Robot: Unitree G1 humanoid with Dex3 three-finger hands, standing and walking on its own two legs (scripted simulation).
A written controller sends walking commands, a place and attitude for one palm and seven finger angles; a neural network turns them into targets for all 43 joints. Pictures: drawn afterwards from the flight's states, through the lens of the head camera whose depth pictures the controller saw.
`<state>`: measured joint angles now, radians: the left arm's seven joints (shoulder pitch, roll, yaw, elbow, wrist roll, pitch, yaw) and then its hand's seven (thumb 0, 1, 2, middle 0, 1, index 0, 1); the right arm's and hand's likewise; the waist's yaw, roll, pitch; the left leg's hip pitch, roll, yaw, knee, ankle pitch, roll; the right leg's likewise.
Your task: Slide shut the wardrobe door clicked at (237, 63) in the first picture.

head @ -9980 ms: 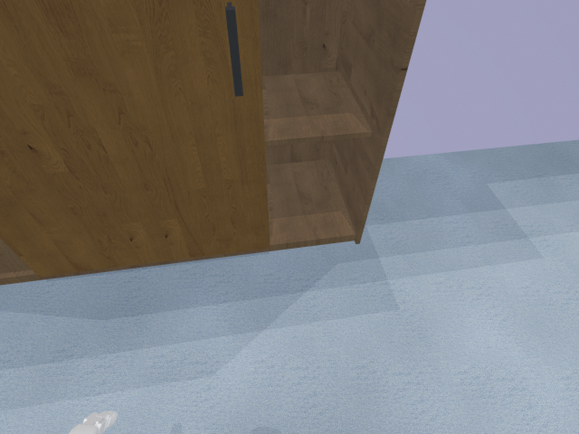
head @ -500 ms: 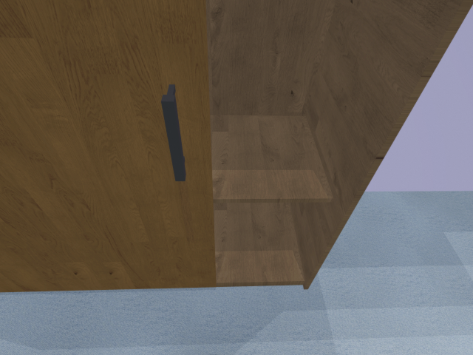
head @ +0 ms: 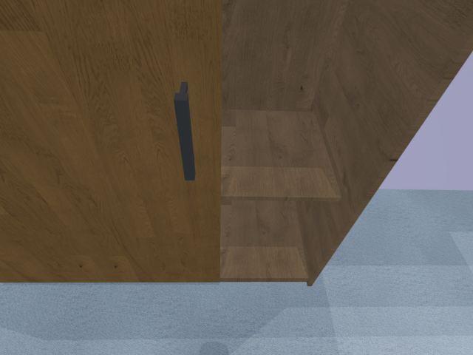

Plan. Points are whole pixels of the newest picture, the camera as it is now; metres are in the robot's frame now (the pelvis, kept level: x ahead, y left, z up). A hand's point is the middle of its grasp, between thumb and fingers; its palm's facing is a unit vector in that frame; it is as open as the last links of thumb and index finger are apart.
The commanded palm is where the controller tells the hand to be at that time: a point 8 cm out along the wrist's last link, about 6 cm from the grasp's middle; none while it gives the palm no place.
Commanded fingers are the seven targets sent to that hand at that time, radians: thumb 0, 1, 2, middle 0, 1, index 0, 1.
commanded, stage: look again from close up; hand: left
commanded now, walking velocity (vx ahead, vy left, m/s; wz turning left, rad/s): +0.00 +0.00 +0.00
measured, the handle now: (187, 135) +0.47 +0.13 +0.11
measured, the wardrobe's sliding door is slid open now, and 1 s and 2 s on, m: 0.38 0.38 0.38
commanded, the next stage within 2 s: raise the hand with hooked fingers in 0.58 s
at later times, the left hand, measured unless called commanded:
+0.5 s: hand out of the picture -0.01 +0.16 -0.18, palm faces +0.01 -0.98 -0.19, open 7.4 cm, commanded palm none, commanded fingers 0.00 0.90 0.90 -0.20 -0.30 -0.20 -0.30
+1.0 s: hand (155, 288) +0.21 +0.14 +0.03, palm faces +0.07 -1.00 -0.03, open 8.0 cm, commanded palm +0.12 +0.21 -0.03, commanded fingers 0.00 0.50 0.73 -0.23 -0.56 -0.23 -0.56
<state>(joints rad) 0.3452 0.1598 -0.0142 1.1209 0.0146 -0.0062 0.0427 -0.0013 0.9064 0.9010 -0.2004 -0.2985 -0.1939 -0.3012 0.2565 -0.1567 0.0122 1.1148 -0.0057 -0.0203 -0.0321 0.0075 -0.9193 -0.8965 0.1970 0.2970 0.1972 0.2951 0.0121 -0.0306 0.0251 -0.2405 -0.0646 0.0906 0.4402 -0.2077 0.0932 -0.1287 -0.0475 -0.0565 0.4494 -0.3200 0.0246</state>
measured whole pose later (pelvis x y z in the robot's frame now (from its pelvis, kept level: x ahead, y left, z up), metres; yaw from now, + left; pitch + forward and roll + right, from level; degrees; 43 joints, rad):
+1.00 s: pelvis -0.03 -0.05 -0.04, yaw +1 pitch +7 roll +1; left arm 0.29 0.21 0.19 0.12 -0.27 -0.44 -0.20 0.00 0.73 0.82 -0.21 -0.42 -0.21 -0.42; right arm 0.17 -0.24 -0.04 0.66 0.02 -0.22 -0.02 0.01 -0.91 -0.90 0.20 0.30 0.20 0.30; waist -0.04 -0.02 -0.12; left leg -0.60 0.00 0.07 0.79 -0.31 0.03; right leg -0.50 0.01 -0.05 0.84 -0.46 -0.05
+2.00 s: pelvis -0.03 -0.01 -0.02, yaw +3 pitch +2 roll -2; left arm 0.10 0.38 0.37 0.07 -0.35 -0.12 -0.32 -0.01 -0.42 0.34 -0.30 -1.15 -0.29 -1.15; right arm 0.20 -0.24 0.05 0.62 0.06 -0.29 -0.10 0.01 -0.90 -0.90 0.20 0.30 0.20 0.30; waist 0.03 0.03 -0.05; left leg -0.44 -0.03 0.03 0.68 -0.27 0.08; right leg -0.29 0.00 -0.08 0.62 -0.36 0.00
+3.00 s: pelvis -0.02 -0.06 +0.00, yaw +3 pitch -1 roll -1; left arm -0.04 0.42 0.46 0.23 -0.34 -0.03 -0.39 -0.02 -0.50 0.30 -0.31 -1.20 -0.30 -1.20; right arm 0.22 -0.26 0.06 0.68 0.06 -0.28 -0.12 0.01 -0.90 -0.90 0.20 0.30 0.20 0.30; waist 0.02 0.06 -0.02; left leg -0.31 0.01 0.01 0.53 -0.21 0.01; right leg -0.17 0.04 -0.10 0.50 -0.32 -0.06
